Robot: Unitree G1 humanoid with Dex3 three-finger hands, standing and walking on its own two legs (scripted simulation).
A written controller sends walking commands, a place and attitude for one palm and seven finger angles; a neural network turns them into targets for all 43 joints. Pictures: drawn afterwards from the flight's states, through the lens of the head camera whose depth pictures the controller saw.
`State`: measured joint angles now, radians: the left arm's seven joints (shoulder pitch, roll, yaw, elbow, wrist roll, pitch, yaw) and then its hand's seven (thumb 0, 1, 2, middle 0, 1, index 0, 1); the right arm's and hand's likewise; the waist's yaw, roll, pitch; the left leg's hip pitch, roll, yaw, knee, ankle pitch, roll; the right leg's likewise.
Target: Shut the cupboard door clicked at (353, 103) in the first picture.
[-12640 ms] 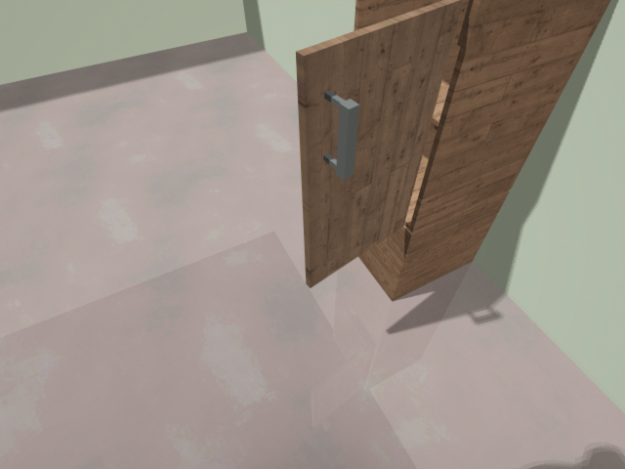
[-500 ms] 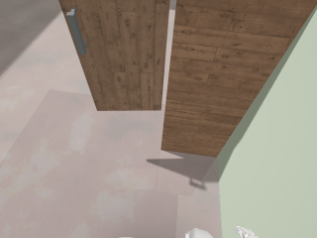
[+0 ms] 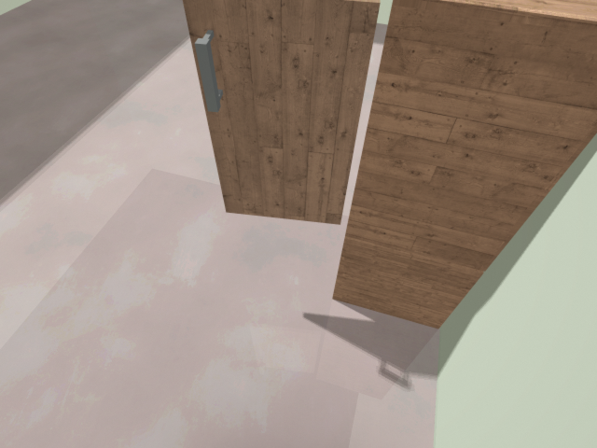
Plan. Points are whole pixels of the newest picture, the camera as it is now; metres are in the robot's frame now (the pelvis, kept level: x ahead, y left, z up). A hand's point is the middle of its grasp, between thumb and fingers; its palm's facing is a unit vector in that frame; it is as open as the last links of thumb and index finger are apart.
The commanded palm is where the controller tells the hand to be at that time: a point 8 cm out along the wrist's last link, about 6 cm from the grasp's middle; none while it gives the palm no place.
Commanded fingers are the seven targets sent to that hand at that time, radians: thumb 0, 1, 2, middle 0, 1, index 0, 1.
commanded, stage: take the last steps up to it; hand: left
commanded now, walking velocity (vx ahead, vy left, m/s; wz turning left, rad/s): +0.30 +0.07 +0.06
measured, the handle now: (211, 72) +0.73 +0.24 +0.11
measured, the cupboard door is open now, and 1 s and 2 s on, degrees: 100 100 100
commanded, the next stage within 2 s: come to a stop and stand still in 0.62 s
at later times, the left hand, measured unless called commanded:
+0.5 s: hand (200, 385) +0.23 +0.19 -0.17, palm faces -0.03 -0.98 -0.20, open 7.4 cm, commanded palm none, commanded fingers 0.00 0.90 0.90 -0.20 -0.30 -0.20 -0.30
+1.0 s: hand (188, 388) +0.23 +0.21 -0.19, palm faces +0.08 -0.98 -0.18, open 7.4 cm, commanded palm none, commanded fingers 0.00 0.90 0.90 -0.20 -0.30 -0.20 -0.30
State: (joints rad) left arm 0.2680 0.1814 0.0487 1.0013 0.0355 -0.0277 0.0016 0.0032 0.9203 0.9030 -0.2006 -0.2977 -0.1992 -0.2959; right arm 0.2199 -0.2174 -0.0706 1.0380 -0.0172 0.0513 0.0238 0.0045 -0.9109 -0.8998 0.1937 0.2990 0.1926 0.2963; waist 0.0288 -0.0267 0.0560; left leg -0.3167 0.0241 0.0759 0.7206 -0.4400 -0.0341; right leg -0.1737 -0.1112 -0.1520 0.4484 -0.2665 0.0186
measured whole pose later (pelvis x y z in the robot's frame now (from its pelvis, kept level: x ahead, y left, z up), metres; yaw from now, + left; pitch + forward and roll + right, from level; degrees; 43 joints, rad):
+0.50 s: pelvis +0.13 +0.01 -0.02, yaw -1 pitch -1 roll +2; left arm 0.13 0.15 0.04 1.00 0.03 -0.03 -0.03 0.01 0.91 0.90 -0.19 -0.30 -0.19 -0.29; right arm 0.42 -0.12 -0.02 1.15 -0.02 -0.04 -0.01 0.00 -0.91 -0.90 0.20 0.30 0.20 0.30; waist -0.02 0.01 0.07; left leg -0.01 -0.01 0.12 0.48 -0.44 0.01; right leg -0.39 -0.06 -0.10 0.61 -0.20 -0.04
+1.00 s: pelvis +0.25 +0.04 -0.01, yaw +0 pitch +0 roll +0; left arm 0.28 0.16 0.02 1.10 0.02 0.02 0.03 0.00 0.91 0.90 -0.20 -0.30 -0.19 -0.30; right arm 0.10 -0.14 -0.02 1.03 -0.01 0.00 -0.03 0.00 -0.91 -0.90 0.19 0.30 0.19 0.30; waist 0.05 -0.03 0.07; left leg -0.32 0.04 0.12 0.54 -0.22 0.01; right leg -0.19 -0.07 -0.11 0.58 -0.38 0.02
